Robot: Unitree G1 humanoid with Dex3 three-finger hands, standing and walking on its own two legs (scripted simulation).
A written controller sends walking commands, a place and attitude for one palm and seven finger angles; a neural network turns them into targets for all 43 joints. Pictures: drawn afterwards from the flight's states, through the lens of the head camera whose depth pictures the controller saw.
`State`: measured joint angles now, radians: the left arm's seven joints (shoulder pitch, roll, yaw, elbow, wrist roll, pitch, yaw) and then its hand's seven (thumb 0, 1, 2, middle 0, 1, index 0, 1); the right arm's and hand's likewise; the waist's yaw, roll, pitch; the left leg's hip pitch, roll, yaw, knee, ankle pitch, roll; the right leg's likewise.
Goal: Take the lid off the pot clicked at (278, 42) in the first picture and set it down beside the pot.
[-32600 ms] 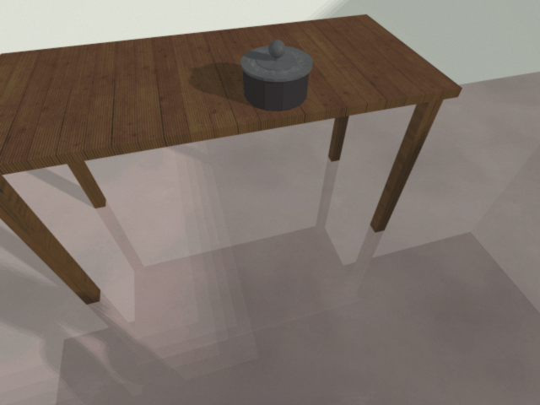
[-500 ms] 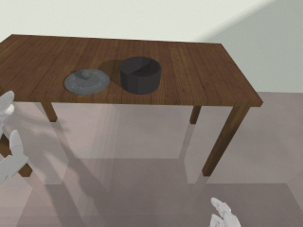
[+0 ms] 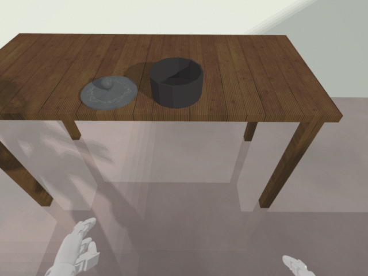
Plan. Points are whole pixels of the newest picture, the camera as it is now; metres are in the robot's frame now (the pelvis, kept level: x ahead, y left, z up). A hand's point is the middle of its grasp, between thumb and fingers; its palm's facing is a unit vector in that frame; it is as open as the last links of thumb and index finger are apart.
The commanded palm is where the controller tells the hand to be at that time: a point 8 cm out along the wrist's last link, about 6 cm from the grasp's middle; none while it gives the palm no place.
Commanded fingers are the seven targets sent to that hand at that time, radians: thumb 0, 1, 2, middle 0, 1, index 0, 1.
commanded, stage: stop stepping back and stand still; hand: left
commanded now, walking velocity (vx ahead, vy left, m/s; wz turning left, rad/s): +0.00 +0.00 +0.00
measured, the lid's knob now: (107, 83) +0.70 +0.28 +0.04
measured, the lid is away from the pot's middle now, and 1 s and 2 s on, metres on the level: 0.24 0.24 0.24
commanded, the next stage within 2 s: let the arm hang, fingers relaxed in 0.28 s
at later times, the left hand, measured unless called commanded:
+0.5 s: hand out of the picture +0.02 +0.19 -0.16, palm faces +0.02 -0.97 -0.24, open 7.4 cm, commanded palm none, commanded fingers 0.00 0.90 0.90 -0.20 -0.30 -0.20 -0.30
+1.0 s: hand out of the picture +0.04 +0.16 -0.16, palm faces +0.02 -0.98 -0.20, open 7.3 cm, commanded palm none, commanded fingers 0.00 0.90 0.90 -0.20 -0.30 -0.20 -0.30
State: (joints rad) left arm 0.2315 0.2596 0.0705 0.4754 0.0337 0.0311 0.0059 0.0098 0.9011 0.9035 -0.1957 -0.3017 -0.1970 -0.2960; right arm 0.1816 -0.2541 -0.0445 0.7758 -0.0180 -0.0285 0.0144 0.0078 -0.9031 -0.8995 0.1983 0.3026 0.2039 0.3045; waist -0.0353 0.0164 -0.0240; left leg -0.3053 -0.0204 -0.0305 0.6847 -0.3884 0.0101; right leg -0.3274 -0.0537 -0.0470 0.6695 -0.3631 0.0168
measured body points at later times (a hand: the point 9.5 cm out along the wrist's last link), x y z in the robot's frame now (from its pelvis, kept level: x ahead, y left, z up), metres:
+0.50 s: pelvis +0.01 -0.01 +0.01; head +0.03 -0.01 +0.46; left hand +0.02 +0.24 -0.14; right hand +0.00 -0.23 -0.15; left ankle -0.03 +0.12 -0.72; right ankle -0.01 -0.13 -0.72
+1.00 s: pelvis +0.01 -0.01 +0.02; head +0.03 -0.01 +0.47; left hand +0.04 +0.22 -0.14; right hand -0.01 -0.23 -0.14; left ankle -0.03 +0.12 -0.72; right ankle -0.01 -0.13 -0.72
